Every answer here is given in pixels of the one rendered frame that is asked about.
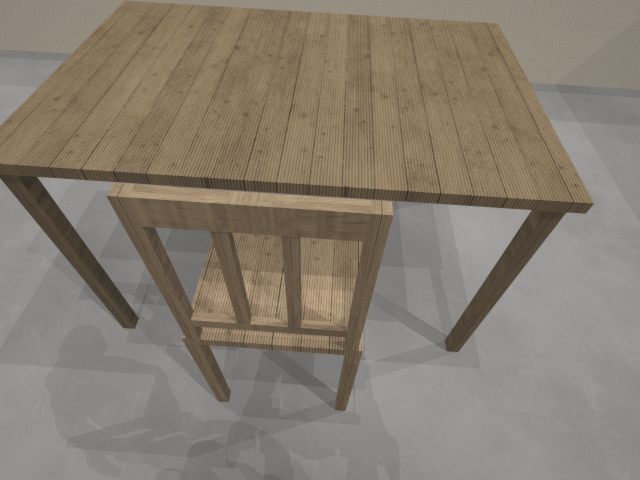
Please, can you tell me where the chair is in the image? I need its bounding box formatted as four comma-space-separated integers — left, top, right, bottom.
106, 183, 393, 411

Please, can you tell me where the table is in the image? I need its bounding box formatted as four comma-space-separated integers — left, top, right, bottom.
0, 1, 594, 352

